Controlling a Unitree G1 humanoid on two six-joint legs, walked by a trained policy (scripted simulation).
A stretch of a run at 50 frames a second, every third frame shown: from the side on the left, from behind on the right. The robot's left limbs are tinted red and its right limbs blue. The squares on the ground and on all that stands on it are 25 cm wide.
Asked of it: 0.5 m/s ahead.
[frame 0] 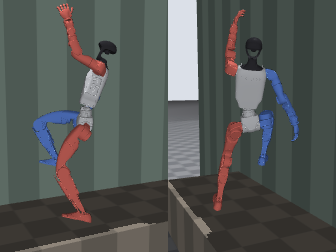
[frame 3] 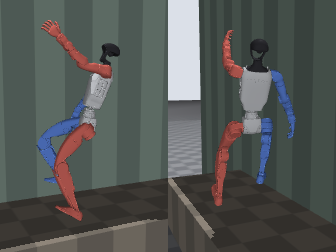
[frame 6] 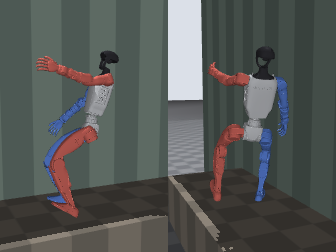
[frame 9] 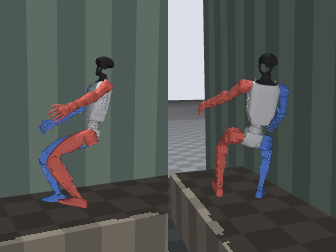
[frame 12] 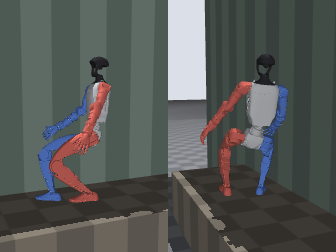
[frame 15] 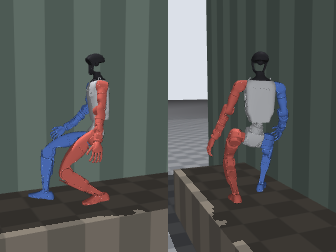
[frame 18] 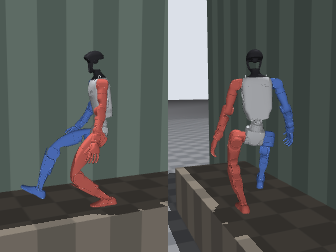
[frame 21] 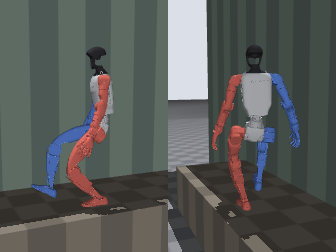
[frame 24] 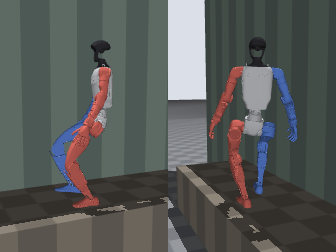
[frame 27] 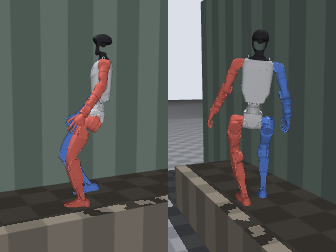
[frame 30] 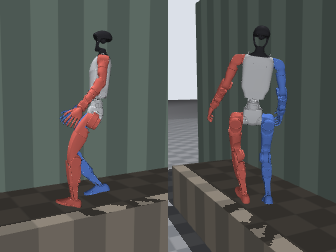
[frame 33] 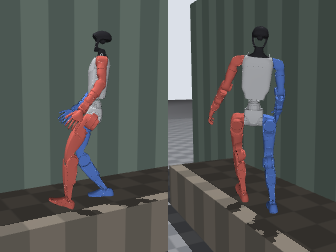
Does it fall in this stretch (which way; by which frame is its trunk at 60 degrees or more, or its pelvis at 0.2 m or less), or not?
no
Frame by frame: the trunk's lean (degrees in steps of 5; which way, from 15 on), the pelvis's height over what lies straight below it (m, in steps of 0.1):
0: 20 backward, 0.7
3: 20 backward, 0.7
6: 20 backward, 0.6
9: 15 backward and to its right, 0.6
12: 5, 0.6
15: 5, 0.6
18: 10, 0.6
21: 10, 0.6
24: 0, 0.7
27: 5, 0.7
30: 10, 0.8
33: 10, 0.8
